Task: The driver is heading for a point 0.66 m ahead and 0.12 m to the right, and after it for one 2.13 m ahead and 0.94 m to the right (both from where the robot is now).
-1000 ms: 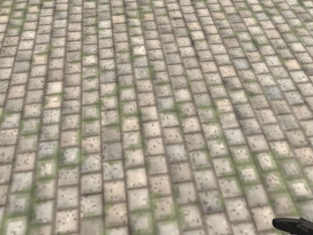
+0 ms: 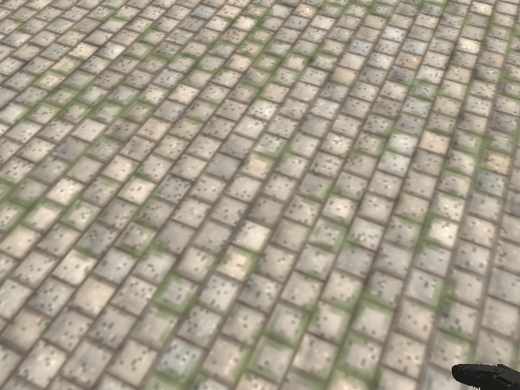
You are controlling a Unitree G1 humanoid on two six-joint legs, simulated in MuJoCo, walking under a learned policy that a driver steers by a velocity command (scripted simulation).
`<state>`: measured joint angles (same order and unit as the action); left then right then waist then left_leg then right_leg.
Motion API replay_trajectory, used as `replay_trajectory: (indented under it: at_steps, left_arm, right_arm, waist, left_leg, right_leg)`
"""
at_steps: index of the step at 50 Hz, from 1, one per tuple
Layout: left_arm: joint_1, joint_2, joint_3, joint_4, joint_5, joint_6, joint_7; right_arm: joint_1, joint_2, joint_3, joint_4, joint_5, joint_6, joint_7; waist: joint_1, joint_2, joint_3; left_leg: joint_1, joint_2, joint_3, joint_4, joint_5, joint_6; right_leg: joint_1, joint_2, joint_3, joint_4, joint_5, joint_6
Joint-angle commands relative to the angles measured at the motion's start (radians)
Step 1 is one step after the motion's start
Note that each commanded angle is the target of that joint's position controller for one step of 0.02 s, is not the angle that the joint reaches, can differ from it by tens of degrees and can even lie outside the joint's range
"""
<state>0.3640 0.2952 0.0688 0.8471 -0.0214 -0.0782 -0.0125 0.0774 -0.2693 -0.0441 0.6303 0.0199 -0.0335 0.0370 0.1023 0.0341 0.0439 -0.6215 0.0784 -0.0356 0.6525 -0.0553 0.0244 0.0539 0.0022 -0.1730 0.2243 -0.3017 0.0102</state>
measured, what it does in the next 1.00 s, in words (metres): walks ahead, turning right: left foot, then right foot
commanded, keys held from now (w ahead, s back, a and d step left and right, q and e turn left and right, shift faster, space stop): w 0.06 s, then w+e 0.94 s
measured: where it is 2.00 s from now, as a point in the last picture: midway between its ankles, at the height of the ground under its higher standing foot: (417, 207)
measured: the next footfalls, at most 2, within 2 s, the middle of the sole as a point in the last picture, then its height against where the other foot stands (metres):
left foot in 0.08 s outside the picture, level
right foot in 0.62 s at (341, 377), level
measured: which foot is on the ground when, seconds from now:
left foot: up 0.00-0.06, down 0.08-0.64, up 0.66-1.00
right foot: down 0.00-0.10, up 0.12-0.60, down 0.62-1.00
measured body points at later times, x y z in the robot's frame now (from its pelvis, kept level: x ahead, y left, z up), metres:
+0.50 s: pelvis +0.28 +0.03 +0.00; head +0.30 +0.03 +0.45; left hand +0.48 +0.25 -0.11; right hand +0.28 -0.25 -0.12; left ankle +0.18 +0.13 -0.74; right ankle +0.44 -0.14 -0.69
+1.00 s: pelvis +0.56 -0.05 +0.00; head +0.59 -0.08 +0.45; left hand +0.74 +0.19 -0.10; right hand +0.66 -0.37 -0.08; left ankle +0.80 +0.03 -0.70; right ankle +0.46 -0.11 -0.74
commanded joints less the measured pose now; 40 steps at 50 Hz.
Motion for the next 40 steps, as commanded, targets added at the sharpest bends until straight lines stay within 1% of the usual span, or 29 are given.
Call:
replay_trajectory:
  at_steps: [1,2,3,4,5,6,7,8,9,10,11,13,16,20,22,25,26,28,29,30,31,32,33,34,35,36,37,38,40]
  left_arm:
    - [-0.013,0.195,0.043,-0.030,-0.017,0.005,0.006]
    - [-0.019,0.207,0.044,-0.025,-0.020,0.011,0.009]
    - [-0.032,0.205,0.039,-0.021,-0.021,0.018,0.014]
    - [-0.019,0.171,0.022,-0.022,-0.012,0.017,0.018]
    - [0.039,0.063,-0.019,-0.068,0.015,0.003,0.009]
    - [0.048,0.061,-0.024,-0.052,0.006,-0.017,0.004]
    - [-0.030,0.152,0.005,-0.072,-0.031,-0.025,-0.002]
    - [-0.087,0.145,0.005,-0.090,-0.038,-0.027,-0.002]
    - [-0.105,0.130,0.005,-0.088,-0.021,-0.022,0.003]
    - [-0.084,0.126,0.012,-0.077,-0.010,-0.007,0.005]
    - [-0.045,0.108,0.011,-0.061,-0.011,0.009,0.004]
    - [-0.026,0.074,0.008,-0.051,-0.012,0.033,0.007]
    - [-0.093,0.064,0.010,-0.074,-0.008,0.040,0.011]
    - [-0.205,0.034,-0.005,-0.110,0.001,0.028,-0.012]
    - [-0.274,0.020,-0.014,-0.140,0.003,0.027,-0.025]
    - [-0.345,0.023,-0.018,-0.191,0.003,0.026,-0.045]
    - [-0.355,0.027,-0.016,-0.206,0.003,0.026,-0.053]
    - [-0.323,0.052,-0.004,-0.222,0.001,0.030,-0.061]
    - [-0.264,0.075,0.009,-0.218,0.000,0.035,-0.060]
    - [-0.149,0.116,0.032,-0.197,-0.003,0.038,-0.054]
    - [0.013,0.174,0.065,-0.161,-0.003,0.043,-0.038]
    - [0.080,0.288,0.093,-0.148,-0.004,0.049,-0.016]
    - [0.065,0.280,0.080,-0.180,-0.002,0.034,-0.022]
    - [0.055,0.204,0.059,-0.179,0.006,0.024,-0.024]
    - [0.006,0.172,0.050,-0.180,0.004,0.017,-0.023]
    - [-0.062,0.144,0.041,-0.190,0.001,0.014,-0.021]
    - [-0.110,0.112,0.031,-0.206,0.008,0.013,-0.017]
    - [-0.131,0.104,0.027,-0.222,0.018,0.013,-0.013]
    - [-0.133,0.121,0.031,-0.225,0.013,0.010,-0.003]
  right_arm:
    - [-0.084,-0.078,-0.019,-0.099,-0.003,-0.021,0.012]
    - [-0.034,-0.101,-0.031,-0.089,-0.008,-0.021,0.011]
    - [0.097,-0.135,-0.053,-0.050,-0.010,-0.020,0.007]
    - [0.254,-0.191,-0.080,-0.001,-0.013,-0.016,-0.006]
    - [0.381,-0.303,-0.102,0.017,-0.035,-0.013,-0.023]
    - [0.383,-0.269,-0.088,0.011,-0.022,-0.016,-0.025]
    - [0.329,-0.207,-0.066,0.016,-0.022,-0.023,-0.021]
    - [0.275,-0.172,-0.055,0.022,-0.018,-0.029,-0.021]
    - [0.214,-0.134,-0.044,0.031,-0.018,-0.036,-0.016]
    - [0.167,-0.099,-0.036,0.030,-0.022,-0.047,-0.013]
    - [0.138,-0.090,-0.036,0.034,-0.027,-0.056,-0.012]
    - [0.122,-0.093,-0.041,0.055,-0.034,-0.078,-0.014]
    - [0.140,-0.101,-0.046,0.091,-0.045,-0.087,-0.027]
    - [0.158,-0.131,-0.051,0.118,-0.037,-0.083,-0.042]
    - [0.198,-0.149,-0.056,0.141,-0.030,-0.075,-0.047]
    - [0.242,-0.167,-0.064,0.171,-0.015,-0.049,-0.051]
    - [0.244,-0.175,-0.066,0.175,-0.011,-0.039,-0.053]
    - [0.225,-0.203,-0.073,0.171,-0.008,-0.022,-0.062]
    - [0.216,-0.217,-0.076,0.167,-0.006,-0.014,-0.067]
    - [0.204,-0.225,-0.077,0.164,-0.004,-0.006,-0.071]
    - [0.190,-0.217,-0.071,0.157,-0.002,-0.008,-0.075]
    - [0.277,-0.099,-0.035,0.117,-0.037,-0.027,-0.065]
    - [0.274,-0.073,-0.013,0.094,-0.030,-0.070,-0.046]
    - [0.142,-0.156,-0.035,0.069,0.011,-0.099,-0.029]
    - [0.094,-0.153,-0.031,0.047,0.023,-0.114,-0.026]
    - [0.092,-0.143,-0.031,0.056,0.002,-0.117,-0.034]
    - [0.106,-0.154,-0.039,0.065,-0.018,-0.109,-0.039]
    - [0.124,-0.153,-0.042,0.067,-0.025,-0.096,-0.038]
    - [0.140,-0.125,-0.038,0.067,-0.034,-0.074,-0.040]
  waist:
    - [-0.052,-0.114,0.025]
    - [-0.093,-0.131,-0.017]
    - [-0.172,-0.125,-0.095]
    - [-0.242,-0.107,-0.192]
    - [-0.241,0.102,-0.355]
    - [-0.231,0.164,-0.478]
    - [-0.237,0.095,-0.328]
    - [-0.207,0.080,-0.203]
    - [-0.169,0.047,-0.129]
    - [-0.132,0.074,-0.094]
    - [-0.105,0.091,-0.082]
    - [-0.083,0.063,-0.057]
    - [-0.092,0.032,-0.007]
    - [-0.131,0.012,0.025]
    - [-0.162,-0.006,0.052]
    - [-0.183,-0.011,0.069]
    - [-0.178,-0.006,0.064]
    - [-0.140,0.031,0.010]
    - [-0.102,0.054,-0.036]
    - [-0.034,0.055,-0.101]
    - [0.056,0.018,-0.183]
    - [0.004,-0.221,-0.282]
    - [-0.020,-0.239,-0.432]
    - [0.035,-0.139,-0.352]
    - [0.005,-0.092,-0.222]
    - [-0.047,-0.021,-0.139]
    - [-0.082,-0.030,-0.103]
    - [-0.107,-0.052,-0.094]
    - [-0.124,-0.059,-0.085]
  left_leg:
    - [0.049,-0.039,0.052,-0.080,-0.079,0.041]
    - [0.145,-0.069,0.077,-0.105,-0.101,0.061]
    - [0.342,-0.103,0.104,-0.159,-0.051,0.090]
    - [0.621,-0.073,0.055,-0.143,-0.016,0.120]
    - [1.027,0.218,-0.375,-0.144,-0.098,0.257]
    - [1.052,0.343,-0.689,-0.294,-0.150,0.326]
    - [0.931,0.310,-0.542,-0.316,-0.168,0.275]
    - [0.789,0.264,-0.383,-0.335,-0.134,0.235]
    - [0.663,0.217,-0.287,-0.372,-0.104,0.207]
    - [0.573,0.182,-0.211,-0.414,-0.070,0.187]
    - [0.509,0.167,-0.163,-0.454,-0.055,0.182]
    - [0.452,0.163,-0.082,-0.505,0.024,0.189]
    - [0.469,0.151,0.024,-0.528,0.106,0.176]
    - [0.508,0.136,0.137,-0.545,0.132,0.143]
    - [0.565,0.161,0.161,-0.541,0.151,0.141]
    - [0.700,0.198,0.187,-0.482,0.244,0.133]
    - [0.733,0.207,0.197,-0.449,0.317,0.125]
    - [0.766,0.206,0.226,-0.333,0.645,0.102]
    - [0.770,0.201,0.236,-0.232,0.808,0.090]
    - [0.732,0.183,0.248,-0.068,0.873,0.072]
    - [0.587,0.140,0.262,0.173,0.738,0.035]
    - [0.175,0.010,0.246,0.550,0.002,-0.029]
    - [-0.071,-0.156,0.010,0.769,-0.551,-0.047]
    - [-0.175,-0.089,-0.086,0.787,-0.482,-0.022]
    - [-0.189,-0.045,-0.072,0.708,-0.390,-0.002]
    - [-0.143,-0.004,-0.062,0.609,-0.333,-0.005]
    - [-0.071,0.022,-0.060,0.538,-0.294,-0.015]
    - [-0.014,0.031,-0.060,0.508,-0.270,-0.028]
    - [0.022,0.029,-0.036,0.424,-0.240,-0.064]
  right_leg:
    - [0.014,-0.295,0.121,-0.011,0.574,-0.168]
    - [0.024,-0.289,0.101,0.068,0.739,-0.153]
    - [-0.013,-0.259,0.058,0.222,0.859,-0.127]
    - [-0.169,-0.212,0.042,0.432,0.766,-0.091]
    - [-0.572,-0.083,0.035,0.838,0.268,-0.024]
    - [-0.703,0.009,0.219,1.038,-0.288,-0.015]
    - [-0.793,-0.043,0.281,1.095,-0.252,-0.027]
    - [-0.806,-0.090,0.256,1.054,-0.170,-0.036]
    - [-0.779,-0.123,0.247,0.990,-0.092,-0.031]
    - [-0.722,-0.150,0.257,0.948,-0.025,-0.025]
    - [-0.664,-0.158,0.261,0.943,0.025,-0.016]
    - [-0.651,-0.154,0.267,0.929,0.086,0.002]
    - [-0.734,-0.140,0.298,0.815,0.217,0.019]
    - [-0.717,-0.117,0.235,0.568,0.405,0.005]
    - [-0.736,-0.112,0.204,0.493,0.413,-0.011]
    - [-0.796,-0.099,0.165,0.425,0.329,-0.043]
    - [-0.793,-0.088,0.146,0.412,0.284,-0.057]
    - [-0.694,-0.030,0.084,0.408,0.184,-0.095]
    - [-0.607,0.010,0.055,0.419,0.131,-0.117]
    - [-0.451,0.049,0.045,0.399,0.121,-0.147]
    - [-0.182,0.061,0.095,0.323,0.182,-0.190]
    - [0.199,-0.187,0.521,0.317,0.178,-0.329]
    - [0.375,-0.346,1.021,0.131,0.034,-0.480]
    - [0.330,-0.322,0.919,0.075,0.018,-0.412]
    - [0.188,-0.284,0.776,0.069,0.069,-0.368]
    - [0.034,-0.238,0.665,0.065,0.175,-0.334]
    - [-0.077,-0.205,0.588,0.048,0.276,-0.318]
    - [-0.149,-0.183,0.557,0.026,0.327,-0.316]
    - [-0.233,-0.161,0.498,0.005,0.420,-0.321]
